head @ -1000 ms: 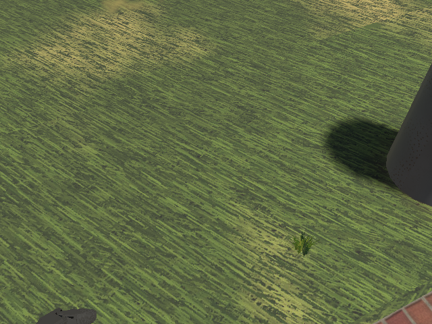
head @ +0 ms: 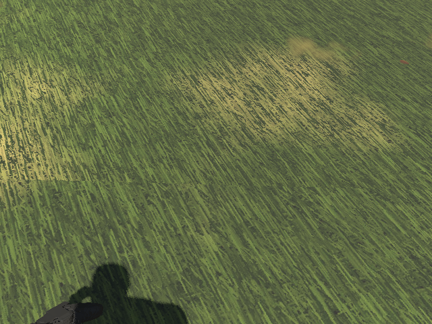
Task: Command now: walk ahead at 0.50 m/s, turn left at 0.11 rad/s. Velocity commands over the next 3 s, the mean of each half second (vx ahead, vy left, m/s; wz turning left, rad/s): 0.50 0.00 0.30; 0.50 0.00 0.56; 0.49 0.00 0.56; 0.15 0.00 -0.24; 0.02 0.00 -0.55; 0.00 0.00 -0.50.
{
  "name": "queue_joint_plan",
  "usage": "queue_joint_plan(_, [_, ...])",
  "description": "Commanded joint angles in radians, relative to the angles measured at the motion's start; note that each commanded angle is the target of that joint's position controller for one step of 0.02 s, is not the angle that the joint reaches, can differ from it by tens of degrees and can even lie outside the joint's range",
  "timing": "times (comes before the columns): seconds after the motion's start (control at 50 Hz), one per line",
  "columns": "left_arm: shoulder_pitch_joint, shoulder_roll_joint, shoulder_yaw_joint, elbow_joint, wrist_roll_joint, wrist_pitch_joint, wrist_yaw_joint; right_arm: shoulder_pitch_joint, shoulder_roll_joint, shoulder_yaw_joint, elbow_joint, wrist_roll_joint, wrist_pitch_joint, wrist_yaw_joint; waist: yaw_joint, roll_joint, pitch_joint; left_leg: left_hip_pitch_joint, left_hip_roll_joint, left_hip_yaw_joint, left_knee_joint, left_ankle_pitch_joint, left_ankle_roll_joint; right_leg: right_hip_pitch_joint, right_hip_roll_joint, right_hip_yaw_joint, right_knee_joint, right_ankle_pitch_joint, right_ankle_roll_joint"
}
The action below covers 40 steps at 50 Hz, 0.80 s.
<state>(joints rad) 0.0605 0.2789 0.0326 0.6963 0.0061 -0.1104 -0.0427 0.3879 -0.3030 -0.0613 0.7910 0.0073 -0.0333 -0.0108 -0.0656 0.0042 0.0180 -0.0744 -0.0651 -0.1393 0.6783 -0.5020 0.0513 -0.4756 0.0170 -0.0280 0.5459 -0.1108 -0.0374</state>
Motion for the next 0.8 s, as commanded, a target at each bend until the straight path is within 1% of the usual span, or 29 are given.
queue_joint_plan(0.02, [0.367, 0.175, 0.062, 0.030, -0.026, 0.003, 0.002, 0.065, -0.109, -0.006, -0.073, 0.019, -0.038, 0.004, 0.163, -0.208, -0.312, -0.650, 0.008, -0.063, 0.629, -0.063, -0.016, 0.832, -0.389, 0.758, -0.232, -0.332, -0.249])
queue_joint_plan(0.04, [0.292, 0.145, 0.052, 0.021, -0.024, 0.009, 0.008, -0.051, -0.142, -0.017, -0.101, 0.029, -0.043, 0.008, 0.163, -0.122, -0.165, -0.697, 0.059, -0.020, 0.626, 0.030, -0.013, 0.697, -0.361, 0.613, -0.255, -0.319, -0.211])
queue_joint_plan(0.06, [0.233, 0.137, 0.046, 0.011, -0.010, 0.014, 0.011, -0.115, -0.132, -0.013, -0.116, 0.017, -0.047, 0.006, 0.139, -0.046, -0.083, -0.674, 0.103, 0.021, 0.582, 0.110, -0.015, 0.559, -0.322, 0.509, -0.278, -0.212, -0.195])
queue_joint_plan(0.08, [0.200, 0.121, 0.040, 0.009, -0.001, 0.015, 0.011, -0.135, -0.119, -0.016, -0.120, 0.004, -0.048, 0.007, 0.113, -0.034, -0.033, -0.645, 0.134, 0.032, 0.521, 0.161, -0.019, 0.462, -0.288, 0.440, -0.303, -0.108, -0.193])
queue_joint_plan(0.1, [0.186, 0.108, 0.034, 0.009, 0.008, 0.011, 0.012, -0.115, -0.103, -0.016, -0.115, 0.002, -0.046, 0.009, 0.085, -0.062, -0.033, -0.589, 0.158, 0.033, 0.484, 0.195, -0.023, 0.408, -0.261, 0.389, -0.325, -0.033, -0.187])
queue_joint_plan(0.16, [0.189, 0.110, 0.036, 0.030, -0.002, -0.002, 0.016, -0.085, -0.055, -0.007, -0.094, 0.011, -0.025, 0.009, 0.066, -0.092, -0.028, -0.565, 0.177, 0.051, 0.402, 0.231, -0.043, 0.354, -0.245, 0.251, -0.380, 0.093, -0.193])
queue_joint_plan(0.2, [0.206, 0.136, 0.045, 0.050, 0.000, -0.004, 0.022, -0.142, -0.044, -0.002, -0.112, 0.007, -0.020, 0.008, 0.079, -0.072, -0.005, -0.611, 0.182, 0.046, 0.315, 0.315, -0.056, 0.356, -0.248, 0.182, -0.407, 0.161, -0.193])
queue_joint_plan(0.28, [0.214, 0.148, 0.047, 0.069, -0.002, 0.003, 0.030, -0.237, -0.027, 0.004, -0.131, 0.012, -0.030, 0.024, 0.111, -0.070, 0.015, -0.572, 0.161, 0.077, 0.081, 0.549, -0.050, 0.362, -0.204, 0.023, -0.428, 0.215, -0.143])
queue_joint_plan(0.36, [0.273, 0.164, 0.051, 0.107, -0.010, 0.019, 0.037, -0.350, -0.012, 0.011, -0.176, 0.015, -0.032, 0.046, 0.154, -0.050, 0.050, -0.574, 0.143, 0.112, -0.047, 0.604, -0.030, 0.452, -0.243, -0.035, -0.417, 0.231, -0.130])
queue_joint_plan(0.38, [0.370, 0.069, 0.005, 0.138, 0.108, -0.005, -0.003, -0.255, -0.007, 0.037, -0.126, -0.134, -0.029, 0.078, 0.128, -0.079, 0.019, -0.656, 0.150, 0.087, -0.032, 0.557, -0.020, 0.597, -0.316, 0.011, -0.406, 0.228, -0.189])
queue_joint_plan(0.4, [0.393, 0.077, 0.013, 0.151, 0.102, -0.014, -0.011, -0.260, -0.021, 0.022, -0.124, -0.127, -0.029, 0.086, 0.134, -0.078, 0.051, -0.734, 0.159, 0.059, -0.037, 0.499, -0.010, 0.699, -0.343, 0.019, -0.386, 0.258, -0.195])
queue_joint_plan(0.44, [0.359, 0.132, 0.022, 0.141, 0.077, -0.013, -0.011, -0.334, -0.041, 0.020, -0.139, -0.095, -0.036, 0.086, 0.135, -0.062, 0.060, -0.678, 0.116, 0.129, -0.087, 0.433, 0.016, 0.715, -0.308, -0.044, -0.365, 0.289, -0.165])
queue_joint_plan(0.46, [0.365, 0.156, 0.024, 0.143, 0.073, -0.007, -0.009, -0.366, -0.044, 0.022, -0.154, -0.085, -0.037, 0.084, 0.134, -0.074, 0.054, -0.597, 0.082, 0.173, -0.088, 0.404, 0.030, 0.685, -0.302, -0.070, -0.350, 0.379, -0.160])
queue_joint_plan(0.48, [0.359, 0.178, 0.026, 0.145, 0.078, -0.001, -0.006, -0.366, -0.049, 0.023, -0.162, -0.071, -0.039, 0.082, 0.111, -0.095, 0.046, -0.496, 0.047, 0.201, -0.085, 0.383, 0.045, 0.652, -0.305, -0.093, -0.308, 0.565, -0.154])
queue_joint_plan(0.5, [0.326, 0.206, 0.030, 0.141, 0.081, 0.001, -0.006, -0.324, -0.075, 0.013, -0.161, -0.054, -0.047, 0.079, 0.055, -0.084, 0.024, -0.354, 0.001, 0.235, -0.109, 0.403, 0.072, 0.597, -0.286, -0.141, -0.213, 0.757, -0.131])
queue_joint_plan(0.52, [0.330, 0.214, 0.030, 0.140, 0.095, -0.002, -0.010, -0.219, -0.128, -0.007, -0.134, -0.040, -0.061, 0.071, 0.012, -0.067, -0.048, -0.136, -0.042, 0.240, -0.091, 0.457, 0.109, 0.498, -0.240, -0.190, -0.045, 0.858, -0.092])
queue_joint_plan(0.54, [0.424, 0.132, 0.000, 0.122, 0.113, -0.012, -0.010, -0.033, -0.162, -0.019, -0.084, -0.034, -0.064, 0.054, 0.005, 0.026, -0.281, 0.356, 0.043, 0.062, 0.039, 0.606, 0.231, 0.182, -0.167, -0.199, 0.248, 0.690, -0.022])
queue_joint_plan(0.56, [0.449, 0.086, -0.031, 0.113, 0.139, -0.025, -0.039, 0.203, -0.199, -0.036, -0.035, -0.044, -0.050, 0.037, -0.109, 0.151, -0.470, 0.693, 0.258, -0.376, -0.128, 0.565, 0.419, -0.095, -0.028, -0.128, 0.541, 0.019, 0.055])
queue_joint_plan(0.58, [0.259, 0.098, -0.015, 0.089, 0.086, -0.021, -0.056, 0.316, -0.167, -0.018, 0.036, -0.077, -0.055, 0.043, -0.177, 0.072, -0.339, 0.657, 0.328, -0.533, -0.275, 0.558, 0.378, -0.272, 0.058, 0.032, 0.771, -0.405, 0.050])
queue_joint_plan(0.6, [0.115, 0.085, -0.016, 0.037, 0.056, -0.026, -0.044, 0.271, -0.193, -0.036, 0.057, -0.082, -0.079, 0.040, -0.164, 0.076, -0.109, 0.463, 0.305, -0.427, -0.314, 0.480, 0.287, -0.407, -0.009, 0.127, 0.827, -0.372, 0.025])
queue_joint_plan(0.62, [0.094, 0.109, -0.013, 0.021, 0.076, -0.030, -0.017, 0.170, -0.152, -0.023, 0.050, -0.068, -0.093, 0.040, -0.106, 0.093, -0.039, 0.268, 0.279, -0.349, -0.325, 0.489, 0.275, -0.360, -0.059, 0.147, 0.795, -0.331, 0.014])
queue_joint_plan(0.64, [0.125, 0.101, -0.016, 0.019, 0.101, -0.026, 0.006, 0.079, -0.075, 0.007, 0.041, -0.054, -0.099, 0.044, -0.029, 0.076, -0.043, 0.117, 0.260, -0.297, -0.347, 0.516, 0.271, -0.266, -0.091, 0.148, 0.733, -0.284, 0.007])
queue_joint_plan(0.66, [0.150, 0.067, -0.029, 0.019, 0.102, -0.014, 0.021, -0.009, -0.042, 0.022, 0.019, -0.047, -0.100, 0.050, 0.037, 0.066, -0.032, -0.028, 0.244, -0.255, -0.389, 0.545, 0.267, -0.172, -0.115, 0.136, 0.673, -0.251, 0.009])
queue_joint_plan(0.68, [0.176, 0.043, -0.036, 0.019, 0.099, 0.001, 0.031, -0.074, -0.027, 0.032, -0.005, -0.050, -0.099, 0.055, 0.087, 0.062, -0.033, -0.136, 0.231, -0.239, -0.440, 0.512, 0.268, -0.100, -0.124, 0.126, 0.618, -0.255, 0.020])
queue_joint_plan(0.7, [0.181, 0.044, -0.038, 0.018, 0.090, 0.015, 0.034, -0.118, -0.030, 0.033, -0.023, -0.053, -0.103, 0.059, 0.105, 0.055, -0.024, -0.197, 0.217, -0.223, -0.479, 0.445, 0.263, -0.079, -0.121, 0.110, 0.560, -0.255, 0.037])
queue_joint_plan(0.74, [0.171, 0.048, -0.044, 0.021, 0.069, 0.033, 0.035, -0.156, -0.079, 0.023, -0.043, -0.069, -0.111, 0.074, 0.105, 0.043, -0.004, -0.332, 0.169, -0.145, -0.508, 0.423, 0.239, -0.006, -0.105, 0.053, 0.403, -0.142, 0.075])
queue_joint_plan(0.76, [0.127, 0.028, -0.054, 0.008, 0.064, 0.041, 0.031, -0.145, -0.098, 0.018, -0.038, -0.076, -0.112, 0.086, 0.092, 0.036, 0.012, -0.390, 0.142, -0.109, -0.506, 0.448, 0.225, 0.047, -0.093, 0.027, 0.302, -0.073, 0.087])
queue_joint_plan(0.78, [0.072, 0.007, -0.065, -0.011, 0.061, 0.048, 0.024, -0.104, -0.117, 0.009, -0.024, -0.077, -0.111, 0.098, 0.067, 0.039, 0.019, -0.407, 0.129, -0.098, -0.495, 0.480, 0.218, 0.082, -0.075, 0.006, 0.217, -0.012, 0.093])
queue_joint_plan(0.8, [0.024, 0.007, -0.068, -0.025, 0.056, 0.053, 0.017, -0.047, -0.133, 0.000, -0.009, -0.076, -0.109, 0.108, 0.038, 0.049, 0.020, -0.385, 0.133, -0.110, -0.474, 0.494, 0.218, 0.091, -0.059, 0.000, 0.158, 0.044, 0.095])
